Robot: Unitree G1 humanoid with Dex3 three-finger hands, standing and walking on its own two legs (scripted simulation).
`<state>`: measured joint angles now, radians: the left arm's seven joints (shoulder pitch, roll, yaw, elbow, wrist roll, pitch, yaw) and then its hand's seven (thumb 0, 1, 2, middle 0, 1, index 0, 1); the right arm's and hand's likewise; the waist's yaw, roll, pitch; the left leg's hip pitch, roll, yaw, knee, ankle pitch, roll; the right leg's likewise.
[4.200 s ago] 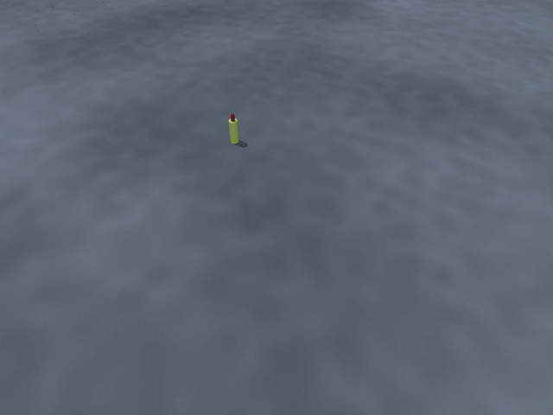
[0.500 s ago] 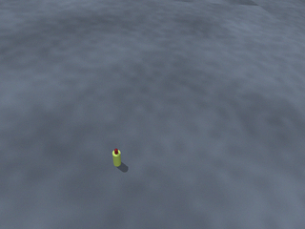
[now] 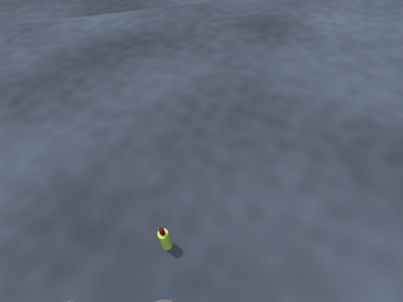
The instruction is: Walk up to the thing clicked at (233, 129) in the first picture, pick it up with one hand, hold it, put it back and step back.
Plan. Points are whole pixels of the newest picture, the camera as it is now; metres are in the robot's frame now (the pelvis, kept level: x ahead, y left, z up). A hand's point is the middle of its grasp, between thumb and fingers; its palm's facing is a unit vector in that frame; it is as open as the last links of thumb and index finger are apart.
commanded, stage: walk up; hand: left
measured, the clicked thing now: (164, 237) +0.52 +0.22 -0.67
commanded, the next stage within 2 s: stand in 1.72 s
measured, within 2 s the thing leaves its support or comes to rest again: neither
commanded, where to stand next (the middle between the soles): +0.18 +0.01 m, yaw +0 degrees
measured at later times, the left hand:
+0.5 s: hand out of the picture +0.14 +0.30 -0.17, palm faces -0.04 -0.93 -0.36, open 7.4 cm
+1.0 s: hand (99, 271) +0.23 +0.26 -0.14, palm faces -0.02 -0.94 -0.33, open 7.4 cm
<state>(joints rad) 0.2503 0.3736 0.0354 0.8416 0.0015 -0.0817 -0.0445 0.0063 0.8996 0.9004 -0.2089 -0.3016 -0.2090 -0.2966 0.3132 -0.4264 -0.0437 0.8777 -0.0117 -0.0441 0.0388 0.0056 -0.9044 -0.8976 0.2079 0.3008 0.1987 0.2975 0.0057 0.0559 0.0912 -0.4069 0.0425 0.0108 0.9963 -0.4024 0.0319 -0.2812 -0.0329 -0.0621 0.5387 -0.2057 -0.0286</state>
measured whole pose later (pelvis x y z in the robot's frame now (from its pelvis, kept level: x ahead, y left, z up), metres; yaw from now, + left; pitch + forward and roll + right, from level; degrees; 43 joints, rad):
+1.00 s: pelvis +0.12 +0.01 +0.01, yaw +0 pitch -2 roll +0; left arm 0.04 0.35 0.00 1.12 0.00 -0.01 -0.01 0.01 0.90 0.90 -0.21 -0.30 -0.21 -0.30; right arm 0.08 -0.36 0.00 1.15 -0.01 -0.02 0.01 0.00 -0.90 -0.90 0.21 0.30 0.20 0.30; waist 0.00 -0.01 0.05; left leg -0.17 0.05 0.05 0.39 -0.18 -0.02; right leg -0.15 -0.04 -0.03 0.40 -0.21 0.02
